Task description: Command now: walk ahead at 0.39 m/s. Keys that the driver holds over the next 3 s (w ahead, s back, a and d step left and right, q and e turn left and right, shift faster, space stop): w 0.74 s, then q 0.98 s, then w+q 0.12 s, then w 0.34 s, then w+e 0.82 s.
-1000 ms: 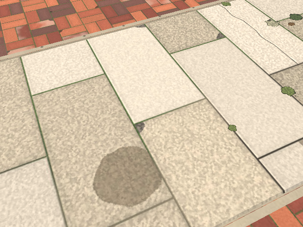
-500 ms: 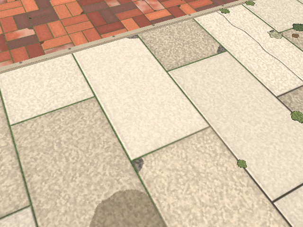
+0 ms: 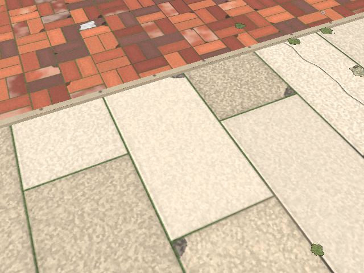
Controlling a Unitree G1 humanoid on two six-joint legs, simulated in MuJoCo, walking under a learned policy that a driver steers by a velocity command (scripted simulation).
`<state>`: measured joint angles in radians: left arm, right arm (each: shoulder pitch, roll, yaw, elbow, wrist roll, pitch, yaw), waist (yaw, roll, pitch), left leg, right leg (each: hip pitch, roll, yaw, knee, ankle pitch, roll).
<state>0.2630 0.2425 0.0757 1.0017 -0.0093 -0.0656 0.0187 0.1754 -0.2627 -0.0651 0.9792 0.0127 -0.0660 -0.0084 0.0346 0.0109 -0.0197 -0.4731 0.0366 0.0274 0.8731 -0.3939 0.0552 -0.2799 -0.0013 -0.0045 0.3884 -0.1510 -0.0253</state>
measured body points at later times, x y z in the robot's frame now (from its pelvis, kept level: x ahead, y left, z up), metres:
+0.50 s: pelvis +0.19 +0.06 +0.00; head +0.21 +0.08 +0.45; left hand +0.39 +0.29 -0.11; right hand +0.11 -0.19 -0.13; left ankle +0.10 +0.15 -0.74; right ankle +0.37 -0.12 -0.68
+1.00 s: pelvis +0.45 +0.00 +0.00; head +0.49 +0.00 +0.45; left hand +0.48 +0.27 -0.14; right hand +0.60 -0.26 -0.12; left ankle +0.58 +0.16 -0.69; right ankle +0.44 -0.09 -0.74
